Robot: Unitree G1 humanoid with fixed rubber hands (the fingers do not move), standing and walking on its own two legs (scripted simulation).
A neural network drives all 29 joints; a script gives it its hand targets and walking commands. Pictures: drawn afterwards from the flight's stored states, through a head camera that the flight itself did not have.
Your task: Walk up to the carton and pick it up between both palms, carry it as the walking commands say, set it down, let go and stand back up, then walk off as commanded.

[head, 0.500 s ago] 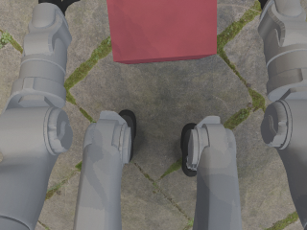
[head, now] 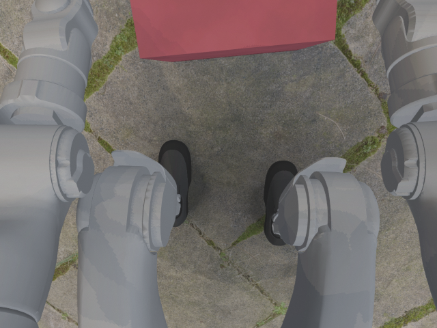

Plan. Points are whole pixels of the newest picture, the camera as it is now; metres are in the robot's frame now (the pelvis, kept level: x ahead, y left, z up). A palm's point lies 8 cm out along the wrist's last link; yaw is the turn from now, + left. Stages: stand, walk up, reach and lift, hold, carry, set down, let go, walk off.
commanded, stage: reach and lift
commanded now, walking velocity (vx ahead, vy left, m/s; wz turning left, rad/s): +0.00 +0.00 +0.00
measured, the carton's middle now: out of the picture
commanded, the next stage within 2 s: none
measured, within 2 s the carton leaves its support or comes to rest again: leaves its support in 1.56 s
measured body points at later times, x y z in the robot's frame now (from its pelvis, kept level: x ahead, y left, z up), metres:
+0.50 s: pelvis -0.01 +0.00 +0.00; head +0.38 +0.00 +0.23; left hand +0.54 +0.21 -0.19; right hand +0.57 -0.16 -0.19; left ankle +0.13 +0.13 -0.33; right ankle +0.10 -0.12 -0.33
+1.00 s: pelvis +0.00 +0.00 +0.00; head +0.38 -0.01 +0.23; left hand +0.55 +0.19 -0.19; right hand +0.58 -0.15 -0.19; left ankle +0.13 +0.13 -0.33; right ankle +0.10 -0.12 -0.33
